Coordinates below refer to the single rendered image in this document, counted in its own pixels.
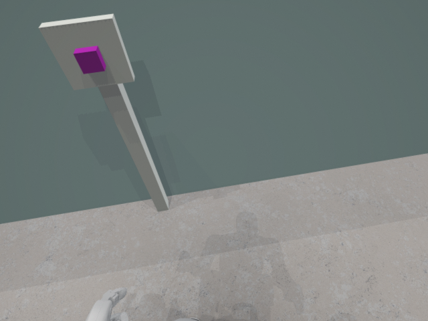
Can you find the robot left hand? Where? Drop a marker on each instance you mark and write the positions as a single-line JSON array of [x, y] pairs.
[[102, 309]]

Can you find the button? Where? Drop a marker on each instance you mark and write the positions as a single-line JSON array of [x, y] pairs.
[[90, 59]]

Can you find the panel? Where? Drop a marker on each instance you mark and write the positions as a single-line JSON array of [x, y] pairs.
[[63, 37]]

